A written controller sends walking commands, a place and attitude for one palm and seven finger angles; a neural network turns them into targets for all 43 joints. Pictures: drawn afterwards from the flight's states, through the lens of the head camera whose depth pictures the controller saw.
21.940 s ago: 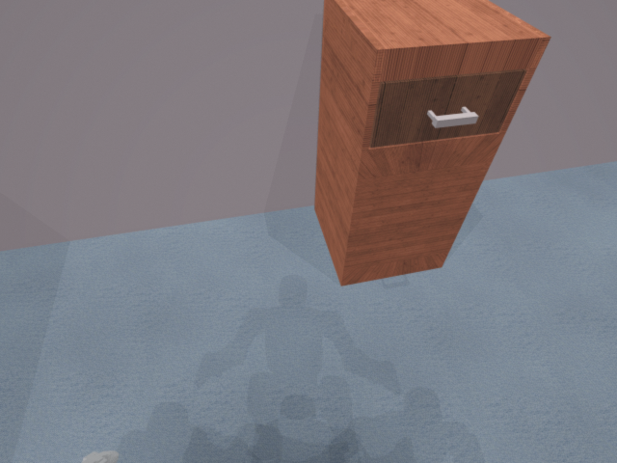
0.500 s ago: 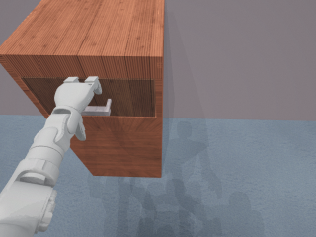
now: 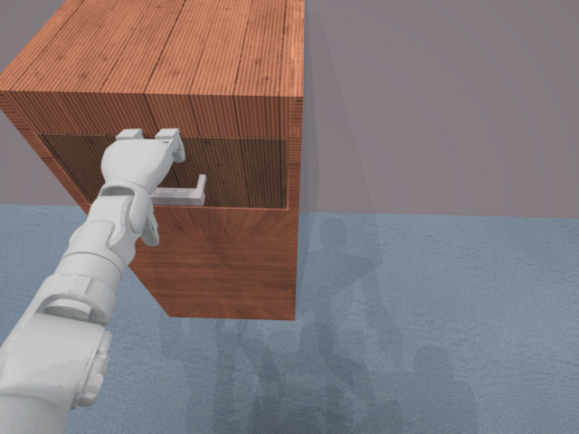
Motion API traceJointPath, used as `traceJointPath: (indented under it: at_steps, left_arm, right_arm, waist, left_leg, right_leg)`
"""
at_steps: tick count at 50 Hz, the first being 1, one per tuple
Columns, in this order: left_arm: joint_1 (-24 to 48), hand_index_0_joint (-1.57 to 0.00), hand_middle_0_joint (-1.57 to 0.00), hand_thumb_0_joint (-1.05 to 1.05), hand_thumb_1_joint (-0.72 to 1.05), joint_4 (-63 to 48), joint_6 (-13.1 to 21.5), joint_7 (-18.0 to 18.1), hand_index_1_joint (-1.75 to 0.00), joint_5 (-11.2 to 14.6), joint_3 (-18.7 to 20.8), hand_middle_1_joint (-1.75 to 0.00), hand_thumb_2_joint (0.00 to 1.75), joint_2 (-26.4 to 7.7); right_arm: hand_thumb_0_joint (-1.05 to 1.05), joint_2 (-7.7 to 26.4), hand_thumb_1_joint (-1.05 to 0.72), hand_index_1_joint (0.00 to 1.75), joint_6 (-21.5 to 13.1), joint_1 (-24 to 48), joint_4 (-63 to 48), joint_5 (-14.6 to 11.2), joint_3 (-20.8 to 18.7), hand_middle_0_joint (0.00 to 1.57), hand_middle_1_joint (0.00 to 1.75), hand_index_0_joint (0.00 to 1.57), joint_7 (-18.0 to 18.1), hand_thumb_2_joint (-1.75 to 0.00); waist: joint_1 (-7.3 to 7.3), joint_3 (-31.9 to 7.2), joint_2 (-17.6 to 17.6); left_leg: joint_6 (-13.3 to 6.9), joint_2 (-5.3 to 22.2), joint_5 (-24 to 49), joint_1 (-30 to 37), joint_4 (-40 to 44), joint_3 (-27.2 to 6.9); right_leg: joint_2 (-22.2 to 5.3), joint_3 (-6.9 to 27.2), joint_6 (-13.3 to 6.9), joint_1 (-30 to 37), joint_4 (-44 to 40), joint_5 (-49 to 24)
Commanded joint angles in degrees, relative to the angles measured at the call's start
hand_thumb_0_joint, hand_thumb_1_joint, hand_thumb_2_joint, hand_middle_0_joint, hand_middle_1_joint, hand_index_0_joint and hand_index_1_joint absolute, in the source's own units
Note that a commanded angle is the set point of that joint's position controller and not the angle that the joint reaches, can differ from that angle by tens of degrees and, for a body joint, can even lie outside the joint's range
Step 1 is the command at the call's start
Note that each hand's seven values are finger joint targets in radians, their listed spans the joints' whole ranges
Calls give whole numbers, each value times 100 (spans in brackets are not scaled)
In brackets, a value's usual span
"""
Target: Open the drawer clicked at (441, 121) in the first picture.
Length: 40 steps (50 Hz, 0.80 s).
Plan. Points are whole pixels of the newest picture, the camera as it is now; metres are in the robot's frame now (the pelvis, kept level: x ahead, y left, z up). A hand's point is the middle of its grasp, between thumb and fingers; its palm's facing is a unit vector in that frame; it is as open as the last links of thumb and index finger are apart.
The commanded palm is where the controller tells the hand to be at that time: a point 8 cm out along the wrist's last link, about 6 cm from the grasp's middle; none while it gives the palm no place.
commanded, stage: re-aim the fingers above the handle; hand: left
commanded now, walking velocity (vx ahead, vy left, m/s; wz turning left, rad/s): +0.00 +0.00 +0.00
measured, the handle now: (172, 187) +0.51 +0.20 +0.00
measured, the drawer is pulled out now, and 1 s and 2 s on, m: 0.00 0.00 0.00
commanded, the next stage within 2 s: lower the fingers behind the handle in 0.72 s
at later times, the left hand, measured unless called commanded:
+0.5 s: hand (157, 188) +0.46 +0.20 +0.06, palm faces -0.04 -0.02 -1.00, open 13.6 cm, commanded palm +0.45 +0.20 +0.12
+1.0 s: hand (156, 187) +0.46 +0.20 +0.06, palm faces -0.03 -0.02 -1.00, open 13.6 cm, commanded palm +0.45 +0.21 +0.10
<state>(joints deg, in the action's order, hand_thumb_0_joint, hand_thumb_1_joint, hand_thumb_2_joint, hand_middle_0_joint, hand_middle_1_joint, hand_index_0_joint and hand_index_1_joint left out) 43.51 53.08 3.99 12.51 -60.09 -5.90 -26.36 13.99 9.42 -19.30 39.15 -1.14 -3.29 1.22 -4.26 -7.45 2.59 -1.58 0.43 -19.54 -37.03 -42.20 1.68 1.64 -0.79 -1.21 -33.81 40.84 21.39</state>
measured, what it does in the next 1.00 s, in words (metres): stands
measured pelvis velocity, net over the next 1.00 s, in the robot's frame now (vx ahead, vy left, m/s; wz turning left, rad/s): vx -0.01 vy -0.01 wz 0.00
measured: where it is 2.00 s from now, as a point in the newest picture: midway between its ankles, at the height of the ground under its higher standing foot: outside the picture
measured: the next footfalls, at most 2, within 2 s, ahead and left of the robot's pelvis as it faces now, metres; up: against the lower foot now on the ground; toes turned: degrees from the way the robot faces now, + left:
none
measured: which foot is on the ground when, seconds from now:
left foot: down 0.00-1.00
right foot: down 0.00-1.00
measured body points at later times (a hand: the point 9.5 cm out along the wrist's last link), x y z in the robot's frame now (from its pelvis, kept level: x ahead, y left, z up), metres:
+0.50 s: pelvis +0.00 -0.01 +0.00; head +0.06 -0.01 +0.45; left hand +0.46 +0.20 +0.11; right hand +0.04 -0.28 -0.13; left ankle +0.00 +0.10 -0.71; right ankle -0.02 -0.11 -0.71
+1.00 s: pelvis -0.01 -0.01 +0.00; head +0.06 -0.02 +0.44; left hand +0.46 +0.20 +0.11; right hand +0.03 -0.28 -0.13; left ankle +0.00 +0.10 -0.71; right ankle -0.02 -0.11 -0.71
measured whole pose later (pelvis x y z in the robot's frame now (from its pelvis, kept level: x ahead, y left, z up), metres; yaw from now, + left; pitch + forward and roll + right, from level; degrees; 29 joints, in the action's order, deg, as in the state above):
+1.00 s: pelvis -0.01 -0.01 +0.00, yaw +0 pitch +15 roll -1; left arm 45.2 56.3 6.4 14.2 -60.8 -4.8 -27.9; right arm 14.6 8.5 -19.1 39.0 -1.8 -2.2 2.6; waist -5.4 -7.2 2.3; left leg -0.9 0.9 -18.9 -38.6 -42.4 1.2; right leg 2.2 -1.2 -1.8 -35.5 41.4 21.0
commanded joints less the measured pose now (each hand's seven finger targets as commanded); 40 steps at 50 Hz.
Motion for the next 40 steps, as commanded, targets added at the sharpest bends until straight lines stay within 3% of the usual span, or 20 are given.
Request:
traceJointPath:
  at_steps: [1, 2, 4, 7, 9, 11, 12, 14, 18, 19, 23, 29, 31, 33, 36, 37, 38, 39, 40]
  left_arm:
    - [2556, -30, -30, 0, -50, -1089, 73, 192, -120, -6, 341, -120, 30, -1100]
    - [2647, -30, -30, 0, -50, -1146, 73, 200, -120, 25, 228, -120, 30, -951]
    - [2736, -30, -30, 0, -50, -1229, 131, 256, -120, -17, 493, -120, 30, -1271]
    - [2777, -30, -30, 0, -50, -1286, 92, 332, -120, -39, 323, -120, 30, -1044]
    - [2836, -30, -30, 0, -50, -1169, 47, 360, -120, -56, 326, -120, 30, -1049]
    - [2784, -30, -30, 0, -50, -1150, -5, 381, -120, -30, 416, -120, 30, -1153]
    - [2724, -30, -30, 0, -50, -1001, -64, 371, -120, -4, 401, -120, 30, -1134]
    - [2849, -30, -30, 0, -50, -1115, -46, 357, -120, -39, 584, -120, 30, -1440]
    - [2863, -30, -30, 0, -50, -1036, -58, 287, -120, 31, 393, -120, 30, -1207]
    - [2864, -30, -30, 0, -50, -1100, -24, 295, -120, -13, 544, -120, 30, -1415]
    - [2822, -30, -30, 0, -50, -958, -36, 267, -120, 20, 453, -120, 30, -1328]
    - [2918, -30, -30, 0, -50, -977, 9, 263, -120, -14, 587, -120, 30, -1603]
    - [2862, -30, -30, 0, -50, -847, -16, 269, -120, -26, 630, -120, 30, -1687]
    - [2939, -30, -30, 0, -50, -858, 9, 267, -120, 22, 577, -120, 30, -1591]
    - [2857, -30, -30, 0, -50, -901, 24, 280, -120, -20, 712, -120, 30, -1807]
    - [2884, -30, -30, 0, -50, -882, 16, 272, -120, 7, 512, -120, 30, -1541]
    - [2977, -30, -30, 0, -50, -864, 36, 268, -120, 33, 524, -120, 30, -1509]
    - [2904, -30, -30, 0, -50, -877, 48, 286, -120, -10, 715, -120, 30, -1765]
    - [2836, -30, -30, 0, -50, -823, 27, 287, -120, 11, 700, -120, 30, -1763]
  right_arm:
    - [0, 890, -90, 30, -95, -413, -497, 32, -303, 20, 30, 20, 81, -90]
    - [0, 883, -90, 30, -111, -403, -495, 38, -322, 20, 30, 20, 77, -90]
    - [0, 895, -90, 30, -123, -433, -497, 42, -318, 20, 30, 20, 88, -90]
    - [0, 871, -90, 30, -153, -427, -493, 50, -342, 20, 30, 20, 78, -90]
    - [0, 881, -90, 30, -151, -460, -450, 46, -335, 20, 30, 20, 72, -90]
    - [0, 891, -90, 30, -166, -453, -458, 47, -332, 20, 30, 20, 80, -90]
    - [0, 901, -90, 30, -163, -461, -447, 38, -320, 20, 30, 20, 98, -90]
    - [0, 915, -90, 30, -159, -456, -446, 24, -308, 20, 30, 20, 120, -90]
    - [0, 891, -90, 30, -162, -430, -445, 19, -287, 20, 30, 20, 133, -90]
    - [0, 907, -90, 30, -158, -434, -442, 7, -298, 20, 30, 20, 143, -90]
    - [0, 902, -90, 30, -172, -411, -468, 14, -268, 20, 30, 20, 161, -90]
    - [0, 922, -90, 30, -186, -427, -465, -13, -260, 20, 30, 20, 188, -90]
    - [0, 923, -90, 30, -183, -425, -457, -16, -240, 20, 30, 20, 204, -90]
    - [0, 922, -90, 30, -196, -455, -448, -3, -250, 20, 30, 20, 205, -90]
    - [0, 929, -90, 30, -176, -424, -468, -20, -239, 20, 30, 20, 211, -90]
    - [0, 912, -90, 30, -185, -436, -469, -12, -249, 20, 30, 20, 205, -90]
    - [0, 905, -90, 30, -197, -454, -441, -1, -255, 20, 30, 20, 192, -90]
    - [0, 926, -90, 30, -190, -470, -440, -15, -259, 20, 30, 20, 203, -90]
    - [0, 929, -90, 30, -184, -443, -461, -5, -250, 20, 30, 20, 207, -90]
  waist:
    - [-138, -1870, -9]
    - [-180, -1822, 19]
    - [-132, -2045, -13]
    - [-148, -2071, 155]
    - [-218, -2055, 22]
    - [-169, -2101, -34]
    - [-190, -1930, -174]
    - [-154, -2171, -77]
    - [-223, -1902, -98]
    - [-183, -2034, -100]
    - [-218, -1832, -72]
    - [-211, -1986, -68]
    - [-201, -1868, -81]
    - [-249, -1918, -180]
    - [-178, -1981, -32]
    - [-222, -1905, 3]
    - [-272, -1897, -84]
    - [-208, -2021, -112]
    - [-182, -1954, 8]
  left_leg:
    - [-115, -132, 1864, 1692, 317, -114]
    - [-115, -120, 1806, 1726, 315, -115]
    - [-120, -123, 1870, 1738, 297, -125]
    - [-102, -123, 1910, 1821, 262, -128]
    - [-108, -106, 1908, 1838, 247, -153]
    - [-122, -124, 1831, 1773, 273, -116]
    - [-136, -138, 1774, 1624, 289, -99]
    - [-140, -153, 1848, 1644, 287, -67]
    - [-139, -152, 1812, 1596, 328, -66]
    - [-147, -151, 1804, 1624, 313, -53]
    - [-145, -172, 1675, 1522, 338, -43]
    - [-155, -190, 1594, 1445, 321, -14]
    - [-156, -198, 1520, 1338, 332, -11]
    - [-164, -194, 1551, 1345, 309, -20]
    - [-156, -208, 1593, 1324, 302, 4]
    - [-148, -210, 1589, 1346, 307, -6]
    - [-160, -193, 1616, 1368, 286, -8]
    - [-164, -194, 1622, 1366, 280, 3]
    - [-156, -212, 1538, 1323, 301, 8]
  right_leg:
    - [187, -28, -129, 215, -472, -1570]
    - [185, -35, -133, 156, -490, -1506]
    - [186, -8, -122, 261, -445, -1569]
    - [198, -33, -144, 153, -412, -1547]
    - [205, -39, -120, 78, -421, -1525]
    - [194, -17, -110, 221, -461, -1546]
    - [184, -15, -113, 300, -489, -1591]
    - [166, 48, -90, 441, -482, -1719]
    - [157, 8, -107, 428, -535, -1699]
    - [159, 51, -83, 431, -524, -1701]
    - [148, 49, -97, 434, -572, -1631]
    - [124, 113, -56, 506, -579, -1647]
    - [120, 104, -60, 500, -583, -1603]
    - [120, 97, -60, 539, -588, -1638]
    - [120, 115, -54, 565, -553, -1715]
    - [128, 84, -68, 497, -555, -1688]
    - [122, 92, -61, 492, -578, -1692]
    - [121, 121, -40, 544, -561, -1725]
    - [122, 114, -58, 561, -568, -1666]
